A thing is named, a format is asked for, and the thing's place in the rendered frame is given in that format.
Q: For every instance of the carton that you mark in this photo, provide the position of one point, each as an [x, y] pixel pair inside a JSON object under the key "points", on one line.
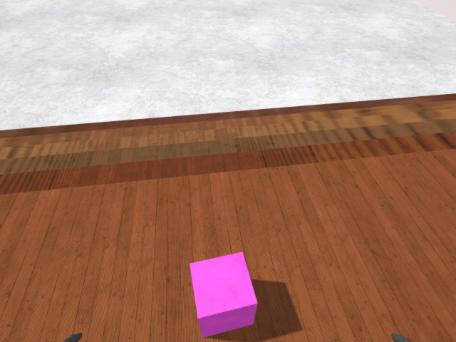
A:
{"points": [[224, 295]]}

